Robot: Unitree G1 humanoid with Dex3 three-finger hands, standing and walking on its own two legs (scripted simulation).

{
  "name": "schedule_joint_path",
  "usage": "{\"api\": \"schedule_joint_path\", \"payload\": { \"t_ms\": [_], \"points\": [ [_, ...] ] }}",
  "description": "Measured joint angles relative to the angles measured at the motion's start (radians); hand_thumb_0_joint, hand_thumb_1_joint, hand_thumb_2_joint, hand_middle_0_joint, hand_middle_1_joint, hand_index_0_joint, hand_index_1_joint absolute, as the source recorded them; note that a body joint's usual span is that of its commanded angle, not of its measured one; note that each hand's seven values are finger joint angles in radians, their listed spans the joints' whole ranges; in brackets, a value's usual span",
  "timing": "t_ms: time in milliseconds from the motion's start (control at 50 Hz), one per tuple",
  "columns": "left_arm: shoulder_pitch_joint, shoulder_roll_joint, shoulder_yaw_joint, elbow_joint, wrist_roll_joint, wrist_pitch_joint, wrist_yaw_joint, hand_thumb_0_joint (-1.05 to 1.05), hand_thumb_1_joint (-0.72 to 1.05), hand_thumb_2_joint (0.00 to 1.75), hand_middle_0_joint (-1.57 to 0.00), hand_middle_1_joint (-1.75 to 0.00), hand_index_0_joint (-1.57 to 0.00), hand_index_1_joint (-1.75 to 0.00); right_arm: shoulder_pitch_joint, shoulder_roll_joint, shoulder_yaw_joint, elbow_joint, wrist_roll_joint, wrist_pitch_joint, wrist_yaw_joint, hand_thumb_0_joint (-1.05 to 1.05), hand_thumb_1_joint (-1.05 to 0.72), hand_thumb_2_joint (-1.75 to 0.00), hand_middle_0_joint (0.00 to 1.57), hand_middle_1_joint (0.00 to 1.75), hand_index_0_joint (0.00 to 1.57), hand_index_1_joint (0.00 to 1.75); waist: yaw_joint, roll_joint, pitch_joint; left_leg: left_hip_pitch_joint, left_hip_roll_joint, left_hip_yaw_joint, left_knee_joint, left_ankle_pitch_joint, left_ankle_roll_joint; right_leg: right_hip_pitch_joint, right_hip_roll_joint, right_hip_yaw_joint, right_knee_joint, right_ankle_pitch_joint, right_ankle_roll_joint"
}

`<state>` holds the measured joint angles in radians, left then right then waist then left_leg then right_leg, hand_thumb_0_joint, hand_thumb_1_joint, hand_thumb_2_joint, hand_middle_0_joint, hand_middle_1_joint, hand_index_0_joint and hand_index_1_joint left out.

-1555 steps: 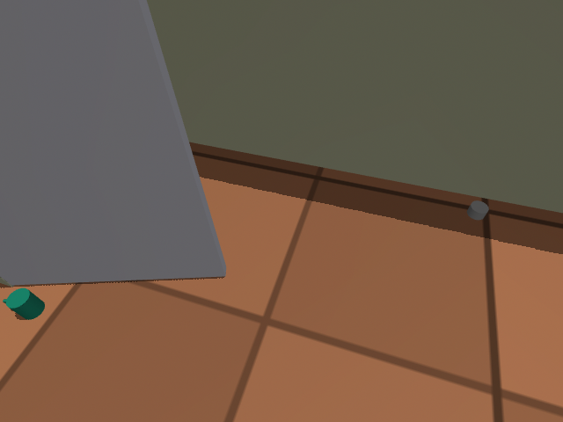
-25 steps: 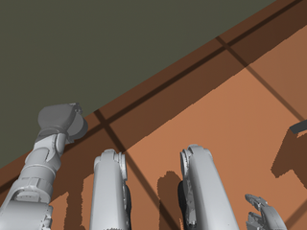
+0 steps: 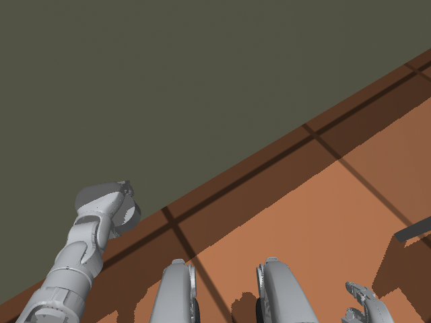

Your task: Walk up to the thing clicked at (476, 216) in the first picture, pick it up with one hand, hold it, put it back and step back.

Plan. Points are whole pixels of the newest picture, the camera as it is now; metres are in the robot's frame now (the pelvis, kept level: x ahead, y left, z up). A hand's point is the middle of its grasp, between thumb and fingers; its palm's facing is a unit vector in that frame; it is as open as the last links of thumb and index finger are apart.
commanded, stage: lift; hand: left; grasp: from above
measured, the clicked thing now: (121, 213) +0.36 +0.23 -0.11
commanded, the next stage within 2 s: hold in 0.58 s
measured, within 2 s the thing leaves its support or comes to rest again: neither
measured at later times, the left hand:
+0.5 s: hand (100, 186) +0.36 +0.22 +0.03, palm faces -0.43 -0.08 -0.90, open 10.0 cm
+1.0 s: hand (86, 166) +0.37 +0.23 +0.08, palm faces -0.43 -0.06 -0.90, open 10.1 cm
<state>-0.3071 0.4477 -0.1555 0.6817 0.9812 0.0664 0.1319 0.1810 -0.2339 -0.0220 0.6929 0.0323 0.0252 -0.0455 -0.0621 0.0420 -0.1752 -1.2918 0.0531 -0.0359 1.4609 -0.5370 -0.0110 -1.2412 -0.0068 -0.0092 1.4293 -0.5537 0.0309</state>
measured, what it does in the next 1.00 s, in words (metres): rises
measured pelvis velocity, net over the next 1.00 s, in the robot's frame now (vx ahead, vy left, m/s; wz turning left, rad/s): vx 0.06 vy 0.00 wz -0.01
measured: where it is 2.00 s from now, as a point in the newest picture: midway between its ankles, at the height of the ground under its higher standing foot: outside the picture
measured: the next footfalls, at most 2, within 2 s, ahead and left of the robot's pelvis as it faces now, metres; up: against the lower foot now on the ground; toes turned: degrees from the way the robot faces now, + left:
none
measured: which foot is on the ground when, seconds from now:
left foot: down 0.00-1.00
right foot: down 0.00-1.00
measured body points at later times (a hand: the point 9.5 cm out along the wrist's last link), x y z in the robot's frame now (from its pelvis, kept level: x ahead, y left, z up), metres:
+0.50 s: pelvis +0.04 +0.00 +0.11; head +0.09 -0.01 +0.56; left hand +0.37 +0.22 +0.08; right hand +0.13 -0.28 -0.01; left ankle +0.08 +0.12 -0.58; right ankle +0.07 -0.14 -0.58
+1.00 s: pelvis +0.06 +0.00 +0.14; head +0.09 -0.01 +0.59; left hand +0.39 +0.23 +0.13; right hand +0.17 -0.26 +0.02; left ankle +0.08 +0.12 -0.58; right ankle +0.07 -0.14 -0.58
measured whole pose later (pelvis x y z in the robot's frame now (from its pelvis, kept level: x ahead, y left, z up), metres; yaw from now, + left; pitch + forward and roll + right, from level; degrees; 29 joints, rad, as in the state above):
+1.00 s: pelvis +0.06 +0.00 +0.14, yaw +0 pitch +6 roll +0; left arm -0.30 0.38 -0.20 0.80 1.01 0.03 0.10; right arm 0.25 -0.25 -0.05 0.71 0.04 0.04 -0.03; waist -0.03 0.03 -0.06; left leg -0.46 0.04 0.04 0.67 -0.32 -0.01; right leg -0.44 -0.02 0.03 0.67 -0.33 0.03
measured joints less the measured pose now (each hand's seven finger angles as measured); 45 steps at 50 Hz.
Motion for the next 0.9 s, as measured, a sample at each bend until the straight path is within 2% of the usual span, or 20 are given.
{"api": "schedule_joint_path", "payload": {
  "t_ms": [240,420,520,900],
  "points": [
    [-0.002,-0.052,-0.021,0.114,0.013,-0.016,0.019,0.00,0.10,0.50,-0.81,-0.64,-0.62,-0.55,0.063,-0.014,-0.010,0.031,-0.003,-0.022,-0.008,0.00,-0.92,-0.91,0.20,0.30,0.21,0.30,-0.002,-0.004,0.037,0.329,0.003,0.027,-0.304,0.073,-0.003,0.316,0.000,0.011,-0.297,0.078,-0.005],
    [-0.003,-0.072,-0.017,0.144,0.029,-0.025,0.039,0.00,0.08,0.54,-0.81,-0.65,-0.61,-0.56,0.081,-0.019,-0.018,0.036,-0.008,-0.011,0.004,0.00,-0.92,-0.91,0.20,0.30,0.21,0.30,0.000,-0.012,0.072,0.511,-0.001,0.040,-0.484,0.128,-0.005,0.491,-0.003,0.016,-0.469,0.131,-0.006],
    [-0.002,-0.078,-0.019,0.152,0.025,-0.020,0.040,0.00,0.07,0.57,-0.81,-0.66,-0.60,-0.57,0.083,-0.020,-0.023,0.034,-0.008,-0.004,0.009,0.00,-0.92,-0.91,0.20,0.30,0.21,0.30,0.003,-0.013,0.083,0.595,-0.004,0.046,-0.567,0.154,-0.005,0.574,-0.006,0.018,-0.551,0.157,-0.005],
    [0.004,-0.071,-0.042,0.135,0.029,-0.041,-0.019,-0.01,0.05,0.63,-0.78,-0.71,-0.58,-0.60,0.068,-0.017,-0.028,0.020,0.003,0.007,0.015,0.00,-0.91,-0.90,0.20,0.30,0.21,0.30,0.026,-0.012,0.107,0.802,-0.015,0.072,-0.758,0.213,0.002,0.770,-0.017,0.037,-0.735,0.218,0.001]
  ]
}}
